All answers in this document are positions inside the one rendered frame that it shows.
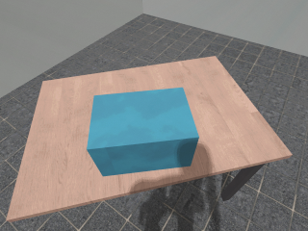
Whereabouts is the carton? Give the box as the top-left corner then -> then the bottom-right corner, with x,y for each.
87,87 -> 199,177

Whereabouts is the table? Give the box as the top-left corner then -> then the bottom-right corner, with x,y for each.
6,56 -> 293,222

